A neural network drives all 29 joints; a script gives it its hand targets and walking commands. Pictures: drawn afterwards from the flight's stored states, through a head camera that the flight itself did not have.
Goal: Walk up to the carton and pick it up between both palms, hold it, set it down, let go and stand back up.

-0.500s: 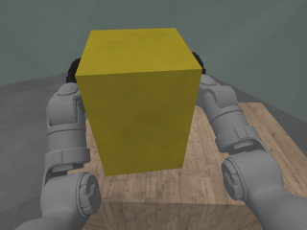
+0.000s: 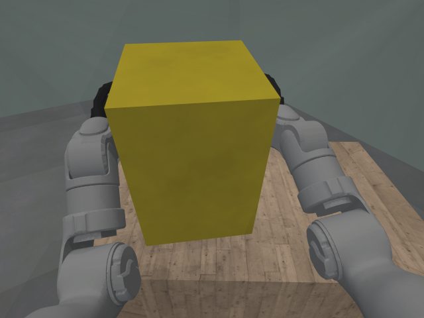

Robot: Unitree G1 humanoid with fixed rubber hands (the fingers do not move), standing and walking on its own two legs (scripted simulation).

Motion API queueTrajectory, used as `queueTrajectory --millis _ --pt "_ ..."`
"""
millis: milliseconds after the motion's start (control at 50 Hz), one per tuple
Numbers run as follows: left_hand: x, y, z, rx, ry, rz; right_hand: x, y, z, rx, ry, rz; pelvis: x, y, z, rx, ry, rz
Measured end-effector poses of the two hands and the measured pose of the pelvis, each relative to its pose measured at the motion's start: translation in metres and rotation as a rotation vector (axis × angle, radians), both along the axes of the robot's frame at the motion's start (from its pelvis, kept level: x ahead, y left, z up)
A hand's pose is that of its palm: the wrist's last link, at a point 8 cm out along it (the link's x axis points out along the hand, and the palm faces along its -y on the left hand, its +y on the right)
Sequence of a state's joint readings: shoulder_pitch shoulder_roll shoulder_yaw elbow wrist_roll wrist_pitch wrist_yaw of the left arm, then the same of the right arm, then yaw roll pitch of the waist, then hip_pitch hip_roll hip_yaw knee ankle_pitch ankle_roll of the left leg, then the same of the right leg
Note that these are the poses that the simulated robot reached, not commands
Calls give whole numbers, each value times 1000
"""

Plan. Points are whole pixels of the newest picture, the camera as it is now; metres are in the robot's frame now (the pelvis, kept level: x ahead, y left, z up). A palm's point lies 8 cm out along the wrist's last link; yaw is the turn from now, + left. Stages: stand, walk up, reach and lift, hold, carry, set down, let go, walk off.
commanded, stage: hold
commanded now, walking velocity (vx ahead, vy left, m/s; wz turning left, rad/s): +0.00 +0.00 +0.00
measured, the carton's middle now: (192, 145) +0.36 +0.01 +0.22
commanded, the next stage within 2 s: none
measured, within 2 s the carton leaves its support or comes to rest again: neither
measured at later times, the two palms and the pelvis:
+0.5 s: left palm (102, 123) +0.37 +0.15 +0.27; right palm (271, 111) +0.37 -0.14 +0.27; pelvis +0.00 +0.00 +0.00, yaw +0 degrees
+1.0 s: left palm (102, 122) +0.37 +0.15 +0.27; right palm (271, 110) +0.37 -0.14 +0.28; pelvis +0.00 +0.00 +0.00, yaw +0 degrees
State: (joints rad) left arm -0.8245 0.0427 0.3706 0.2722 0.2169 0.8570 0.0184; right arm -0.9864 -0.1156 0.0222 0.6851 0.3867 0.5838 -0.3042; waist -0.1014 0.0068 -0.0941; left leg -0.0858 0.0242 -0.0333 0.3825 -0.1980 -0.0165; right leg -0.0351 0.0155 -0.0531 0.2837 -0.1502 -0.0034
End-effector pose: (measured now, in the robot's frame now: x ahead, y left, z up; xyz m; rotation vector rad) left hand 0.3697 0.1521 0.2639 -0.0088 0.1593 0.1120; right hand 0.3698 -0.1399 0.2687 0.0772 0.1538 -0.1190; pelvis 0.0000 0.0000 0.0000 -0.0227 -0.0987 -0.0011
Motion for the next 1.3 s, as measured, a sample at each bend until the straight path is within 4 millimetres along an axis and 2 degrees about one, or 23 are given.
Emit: queueTrajectory --millis 440,740,1020,1300 --pt "1 2 6 -3 -5 0 1 2 5 1 -1 -1 -1 -1 0 0 7 3" --pt "0 1 2 3 3 0 -1 1 -1 4 10 -1 -1 2 0 0 4 0" --pt "2 2 8 0 -6 3 1 2 7 7 4 -1 -1 0 0 1 12 2" --pt "0 -1 4 5 -9 3 0 -1 1 10 4 0 1 0 0 -1 2 4"
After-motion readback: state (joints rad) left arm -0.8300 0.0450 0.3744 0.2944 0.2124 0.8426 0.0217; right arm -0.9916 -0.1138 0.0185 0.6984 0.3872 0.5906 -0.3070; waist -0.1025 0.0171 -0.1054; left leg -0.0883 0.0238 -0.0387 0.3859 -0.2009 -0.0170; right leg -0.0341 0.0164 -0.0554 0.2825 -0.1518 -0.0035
